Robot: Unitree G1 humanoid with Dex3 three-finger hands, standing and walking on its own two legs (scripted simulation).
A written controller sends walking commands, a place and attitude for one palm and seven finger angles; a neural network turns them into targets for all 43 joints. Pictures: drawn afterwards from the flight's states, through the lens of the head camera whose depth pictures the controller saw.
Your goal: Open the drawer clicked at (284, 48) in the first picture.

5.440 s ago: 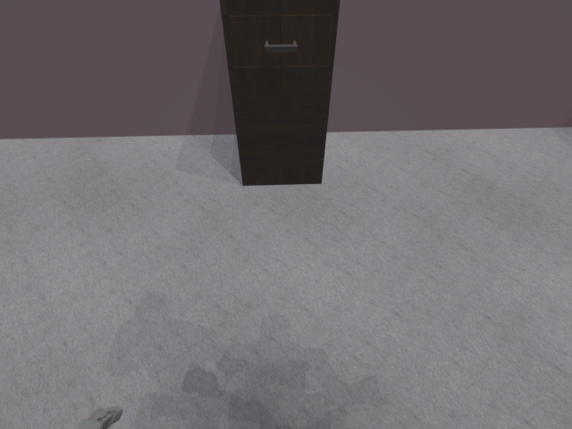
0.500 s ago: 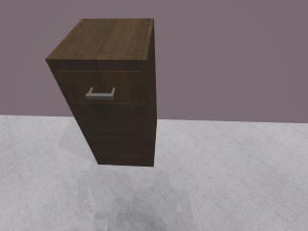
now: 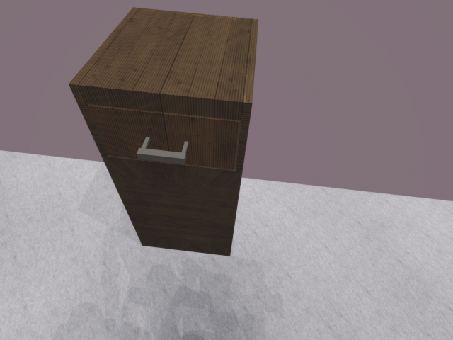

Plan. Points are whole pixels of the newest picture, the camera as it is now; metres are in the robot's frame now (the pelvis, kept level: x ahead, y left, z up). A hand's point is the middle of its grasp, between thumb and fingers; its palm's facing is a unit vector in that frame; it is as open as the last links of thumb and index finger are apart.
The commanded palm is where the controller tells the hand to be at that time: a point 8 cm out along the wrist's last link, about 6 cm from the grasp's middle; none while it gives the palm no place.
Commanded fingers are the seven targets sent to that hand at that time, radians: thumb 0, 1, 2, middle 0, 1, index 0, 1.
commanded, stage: come to a stop and stand still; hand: left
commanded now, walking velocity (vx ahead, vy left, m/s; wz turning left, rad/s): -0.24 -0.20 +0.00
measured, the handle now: (164, 149) +0.54 +0.21 -0.05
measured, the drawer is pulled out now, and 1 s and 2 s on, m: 0.00 0.00 0.00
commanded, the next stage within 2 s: look again from close up in 1.54 s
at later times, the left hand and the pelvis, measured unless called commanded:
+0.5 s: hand out of the picture +0.07 +0.11 -0.14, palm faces +0.03 -0.96 -0.29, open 7.4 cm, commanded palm none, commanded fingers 0.00 0.90 0.90 -0.20 -0.30 -0.20 -0.30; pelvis -0.01 -0.08 +0.01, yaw +0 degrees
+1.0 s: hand out of the picture -0.04 +0.16 -0.18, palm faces +0.07 -0.98 -0.18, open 7.4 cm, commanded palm none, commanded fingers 0.00 0.90 0.90 -0.20 -0.30 -0.20 -0.30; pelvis -0.02 -0.03 +0.01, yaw +1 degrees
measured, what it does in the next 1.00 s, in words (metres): steps on the spot: right foot, then left foot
